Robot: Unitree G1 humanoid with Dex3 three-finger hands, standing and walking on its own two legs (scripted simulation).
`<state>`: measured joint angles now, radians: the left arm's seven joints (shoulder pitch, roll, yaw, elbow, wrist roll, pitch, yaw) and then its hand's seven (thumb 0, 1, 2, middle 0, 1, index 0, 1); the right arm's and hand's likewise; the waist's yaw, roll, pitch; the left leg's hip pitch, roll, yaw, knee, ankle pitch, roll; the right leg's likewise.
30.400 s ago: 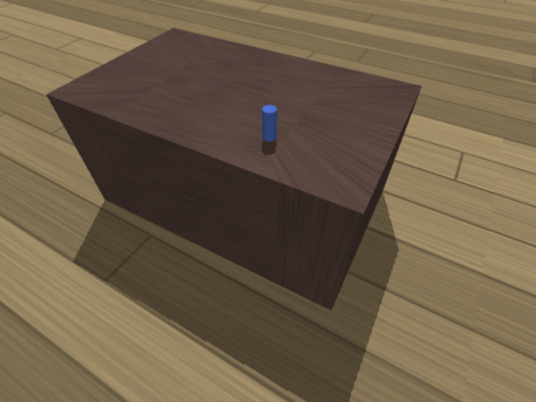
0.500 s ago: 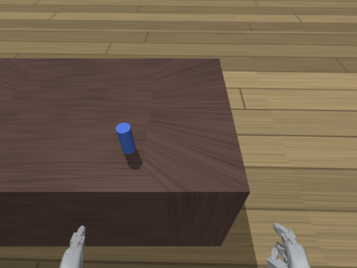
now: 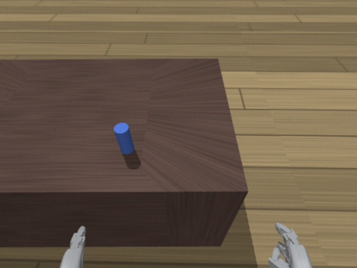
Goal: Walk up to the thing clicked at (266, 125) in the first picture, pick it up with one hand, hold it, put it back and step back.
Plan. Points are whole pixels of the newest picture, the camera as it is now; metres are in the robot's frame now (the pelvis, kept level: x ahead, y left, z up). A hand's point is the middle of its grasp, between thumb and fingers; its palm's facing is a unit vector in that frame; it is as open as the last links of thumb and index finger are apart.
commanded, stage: home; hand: left
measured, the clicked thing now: (124, 139) +0.54 +0.18 -0.07
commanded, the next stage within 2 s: stand in 0.18 s
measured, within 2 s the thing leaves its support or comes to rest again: neither
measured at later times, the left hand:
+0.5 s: hand out of the picture +0.14 +0.22 -0.10, palm faces -0.03 -0.94 -0.35, open 15.4 cm
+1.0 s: hand out of the picture +0.04 +0.26 -0.11, palm faces +0.00 -0.94 -0.34, open 7.5 cm
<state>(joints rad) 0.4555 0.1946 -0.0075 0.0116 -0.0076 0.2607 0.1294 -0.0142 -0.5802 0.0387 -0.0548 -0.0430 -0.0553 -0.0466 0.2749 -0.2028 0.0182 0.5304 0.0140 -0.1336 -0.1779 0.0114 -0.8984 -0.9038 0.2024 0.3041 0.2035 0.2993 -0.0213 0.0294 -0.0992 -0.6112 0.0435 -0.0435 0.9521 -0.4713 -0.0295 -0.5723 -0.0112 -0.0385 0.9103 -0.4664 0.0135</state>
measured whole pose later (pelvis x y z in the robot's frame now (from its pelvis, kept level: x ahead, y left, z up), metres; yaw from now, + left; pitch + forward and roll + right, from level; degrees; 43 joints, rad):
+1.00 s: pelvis -0.01 +0.01 +0.05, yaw +1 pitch -4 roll +0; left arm 0.20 0.33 0.00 1.07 0.03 -0.01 0.01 0.00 0.87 0.90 -0.21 -0.30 -0.21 -0.30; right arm 0.17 -0.30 -0.01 1.08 -0.02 0.00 0.00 0.01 -0.90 -0.90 0.20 0.30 0.20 0.30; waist 0.01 0.00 0.04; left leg -0.18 0.00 -0.03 0.47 -0.23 0.00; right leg -0.14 -0.05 -0.04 0.45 -0.24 0.04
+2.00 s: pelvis +0.00 +0.00 +0.06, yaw +1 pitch -2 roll +0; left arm 0.12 0.33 0.01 1.15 0.02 -0.02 0.00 0.00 0.90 0.90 -0.21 -0.30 -0.21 -0.30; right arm 0.12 -0.34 -0.01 1.16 -0.01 -0.01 0.00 0.00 -0.91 -0.90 0.20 0.30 0.20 0.30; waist 0.00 0.01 0.05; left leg -0.12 0.01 -0.03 0.32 -0.17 -0.02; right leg -0.10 -0.04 -0.04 0.33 -0.19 0.02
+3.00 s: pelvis -0.02 +0.01 +0.05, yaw +1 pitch -2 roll +0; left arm 0.07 0.36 0.06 1.01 0.02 0.02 0.00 0.00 0.90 0.90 -0.21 -0.30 -0.21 -0.30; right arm 0.08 -0.39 -0.05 1.02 0.01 0.05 0.01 0.00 -0.91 -0.90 0.20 0.30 0.20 0.30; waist -0.01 0.00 0.15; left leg -0.33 -0.02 -0.05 0.78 -0.41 0.03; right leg -0.24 -0.05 -0.03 0.52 -0.25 0.01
